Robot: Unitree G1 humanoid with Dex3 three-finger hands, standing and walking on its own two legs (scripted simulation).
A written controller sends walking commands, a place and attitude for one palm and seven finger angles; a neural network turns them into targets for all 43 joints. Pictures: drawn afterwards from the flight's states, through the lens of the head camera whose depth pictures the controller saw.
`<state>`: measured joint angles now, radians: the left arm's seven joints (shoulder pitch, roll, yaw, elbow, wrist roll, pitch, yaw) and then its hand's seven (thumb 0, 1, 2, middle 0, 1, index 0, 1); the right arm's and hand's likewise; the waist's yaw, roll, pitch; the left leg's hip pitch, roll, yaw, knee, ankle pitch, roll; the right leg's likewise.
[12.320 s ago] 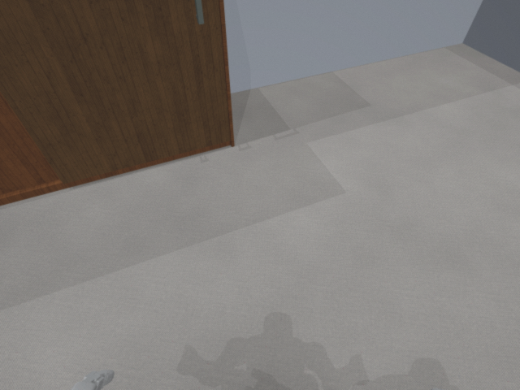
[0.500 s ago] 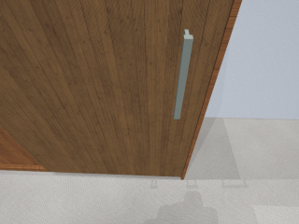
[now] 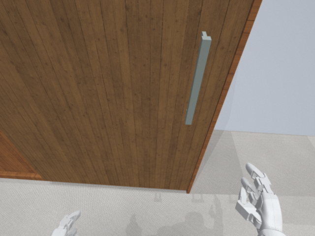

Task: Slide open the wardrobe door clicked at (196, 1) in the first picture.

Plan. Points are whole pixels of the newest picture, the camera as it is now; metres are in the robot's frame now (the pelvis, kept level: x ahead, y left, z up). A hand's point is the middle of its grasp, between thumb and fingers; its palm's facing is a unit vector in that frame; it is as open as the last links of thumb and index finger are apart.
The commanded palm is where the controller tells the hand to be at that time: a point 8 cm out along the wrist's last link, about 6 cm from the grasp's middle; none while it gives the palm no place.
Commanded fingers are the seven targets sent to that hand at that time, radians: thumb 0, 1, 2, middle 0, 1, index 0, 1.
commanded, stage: raise the hand with hooked fingers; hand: right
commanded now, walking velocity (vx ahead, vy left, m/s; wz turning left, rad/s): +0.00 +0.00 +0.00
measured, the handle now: (194, 84) +0.53 -0.06 +0.13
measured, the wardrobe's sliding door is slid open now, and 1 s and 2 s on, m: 0.00 0.00 0.00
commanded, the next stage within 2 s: move the hooked fingers beside the handle in 1.86 s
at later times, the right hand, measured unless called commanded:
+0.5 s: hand (235, 210) +0.20 -0.15 +0.03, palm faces -0.15 +0.99 -0.07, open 10.5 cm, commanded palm +0.17 -0.23 +0.04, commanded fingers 0.00 -0.01 -0.52 0.26 0.87 0.26 0.87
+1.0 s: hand (277, 173) +0.26 -0.22 +0.11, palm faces +0.04 +1.00 -0.08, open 13.3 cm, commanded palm +0.23 -0.27 +0.11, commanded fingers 0.00 0.50 -0.30 0.30 1.20 0.30 1.20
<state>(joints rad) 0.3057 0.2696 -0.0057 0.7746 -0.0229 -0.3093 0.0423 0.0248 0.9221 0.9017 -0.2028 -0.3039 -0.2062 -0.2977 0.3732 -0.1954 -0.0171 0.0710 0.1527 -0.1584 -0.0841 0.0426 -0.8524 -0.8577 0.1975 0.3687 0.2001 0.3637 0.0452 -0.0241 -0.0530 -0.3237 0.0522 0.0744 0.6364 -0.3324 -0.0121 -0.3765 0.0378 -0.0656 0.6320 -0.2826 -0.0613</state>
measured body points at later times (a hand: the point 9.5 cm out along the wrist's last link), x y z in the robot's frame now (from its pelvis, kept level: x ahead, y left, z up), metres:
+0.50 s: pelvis -0.01 +0.05 -0.04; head +0.03 +0.05 +0.40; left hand +0.20 +0.25 -0.12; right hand +0.21 -0.21 +0.03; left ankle +0.00 +0.13 -0.72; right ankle +0.03 -0.07 -0.72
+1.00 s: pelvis +0.02 +0.03 -0.01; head +0.03 +0.02 +0.44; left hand +0.20 +0.27 -0.06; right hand +0.25 -0.28 +0.12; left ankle +0.00 +0.13 -0.72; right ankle +0.03 -0.07 -0.72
